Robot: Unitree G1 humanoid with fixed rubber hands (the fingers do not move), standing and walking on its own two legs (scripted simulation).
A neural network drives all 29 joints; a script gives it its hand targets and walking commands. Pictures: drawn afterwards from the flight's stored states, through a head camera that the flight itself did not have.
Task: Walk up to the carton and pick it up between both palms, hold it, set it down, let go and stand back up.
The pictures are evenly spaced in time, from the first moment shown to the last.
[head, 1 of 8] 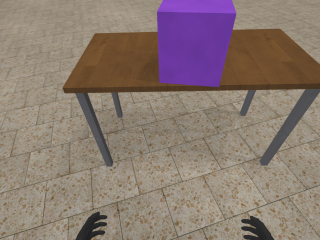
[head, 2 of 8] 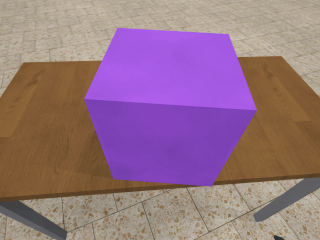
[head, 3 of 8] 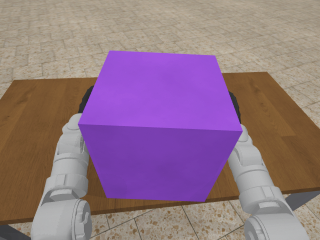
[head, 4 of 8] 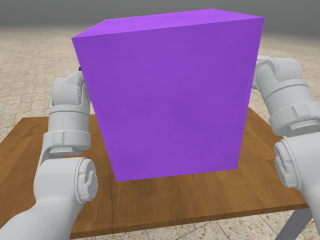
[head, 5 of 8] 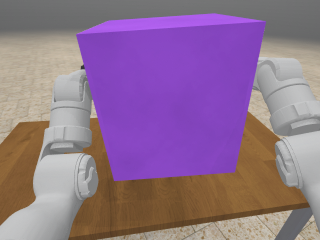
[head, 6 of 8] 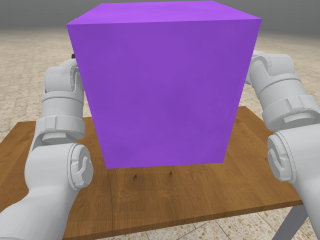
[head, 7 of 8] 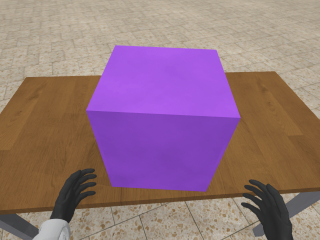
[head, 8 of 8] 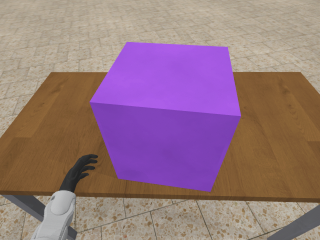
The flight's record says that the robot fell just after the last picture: no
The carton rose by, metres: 0.21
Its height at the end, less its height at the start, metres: +0.00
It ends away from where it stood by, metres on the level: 0.02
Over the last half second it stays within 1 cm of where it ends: yes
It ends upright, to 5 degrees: yes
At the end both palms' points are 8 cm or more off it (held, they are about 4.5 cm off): yes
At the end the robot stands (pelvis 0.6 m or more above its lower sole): yes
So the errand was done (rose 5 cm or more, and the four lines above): yes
